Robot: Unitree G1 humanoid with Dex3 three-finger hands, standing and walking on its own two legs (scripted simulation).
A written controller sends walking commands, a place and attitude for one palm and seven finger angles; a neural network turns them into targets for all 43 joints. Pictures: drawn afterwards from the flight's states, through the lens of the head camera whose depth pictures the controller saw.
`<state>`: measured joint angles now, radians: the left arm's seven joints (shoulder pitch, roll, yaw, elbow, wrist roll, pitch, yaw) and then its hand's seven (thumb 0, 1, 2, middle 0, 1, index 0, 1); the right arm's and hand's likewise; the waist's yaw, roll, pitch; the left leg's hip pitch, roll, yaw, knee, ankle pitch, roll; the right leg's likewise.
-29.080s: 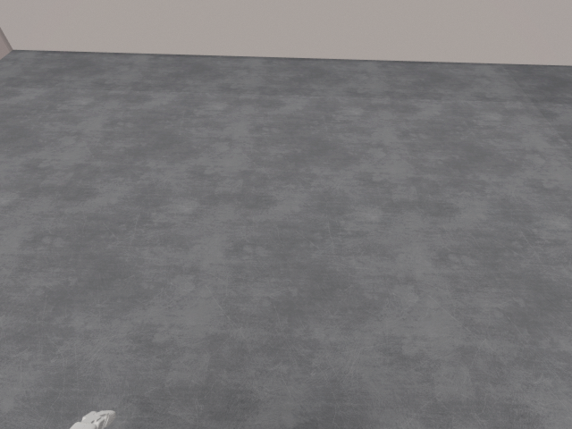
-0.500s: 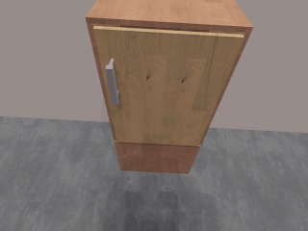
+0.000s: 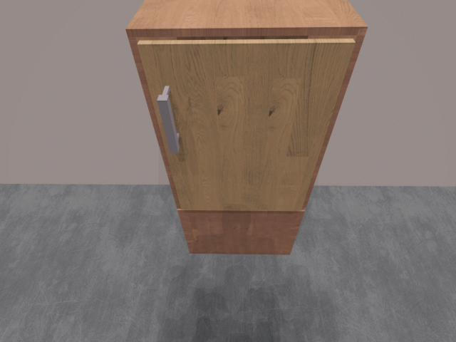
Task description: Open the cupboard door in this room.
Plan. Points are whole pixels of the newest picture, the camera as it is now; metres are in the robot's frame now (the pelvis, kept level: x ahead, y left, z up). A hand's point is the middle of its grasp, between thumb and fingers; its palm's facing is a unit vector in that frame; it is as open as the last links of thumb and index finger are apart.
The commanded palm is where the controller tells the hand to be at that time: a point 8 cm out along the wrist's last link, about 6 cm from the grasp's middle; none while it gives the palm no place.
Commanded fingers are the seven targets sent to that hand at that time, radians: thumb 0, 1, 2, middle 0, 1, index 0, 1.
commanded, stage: look again from close up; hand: left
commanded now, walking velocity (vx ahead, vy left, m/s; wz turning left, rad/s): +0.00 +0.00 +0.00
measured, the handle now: (170, 120) +0.57 +0.18 +0.07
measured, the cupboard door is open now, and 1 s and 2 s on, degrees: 0 0 0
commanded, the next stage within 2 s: raise the hand with hooked fingers in 0.26 s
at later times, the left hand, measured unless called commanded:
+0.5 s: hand (135, 332) +0.15 +0.18 -0.06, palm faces +0.28 -0.95 -0.16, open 7.5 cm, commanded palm +0.10 +0.24 -0.05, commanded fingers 0.00 0.71 0.82 -0.21 -0.42 -0.21 -0.42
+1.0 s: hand (121, 306) +0.18 +0.20 -0.01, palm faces +0.03 -1.00 -0.04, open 9.9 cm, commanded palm +0.15 +0.26 +0.00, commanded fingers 0.00 0.13 0.57 -0.25 -0.80 -0.25 -0.80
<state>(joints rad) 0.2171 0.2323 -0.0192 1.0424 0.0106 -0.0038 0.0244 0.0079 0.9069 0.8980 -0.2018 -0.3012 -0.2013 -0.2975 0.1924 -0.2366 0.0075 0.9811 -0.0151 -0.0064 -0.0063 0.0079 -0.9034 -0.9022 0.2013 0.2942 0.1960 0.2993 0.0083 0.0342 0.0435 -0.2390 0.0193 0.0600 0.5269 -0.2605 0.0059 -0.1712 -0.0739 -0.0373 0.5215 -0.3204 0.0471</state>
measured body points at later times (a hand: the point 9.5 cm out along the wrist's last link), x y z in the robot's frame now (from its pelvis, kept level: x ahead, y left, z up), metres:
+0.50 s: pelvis +0.00 -0.02 +0.00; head +0.01 -0.03 +0.45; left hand +0.13 +0.23 -0.05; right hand +0.07 -0.28 -0.13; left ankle +0.02 +0.11 -0.73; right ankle -0.03 -0.15 -0.73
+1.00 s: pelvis -0.03 -0.03 -0.07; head +0.03 -0.02 +0.37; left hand +0.17 +0.25 -0.01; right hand +0.19 -0.24 -0.14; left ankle +0.01 +0.11 -0.73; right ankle -0.03 -0.15 -0.73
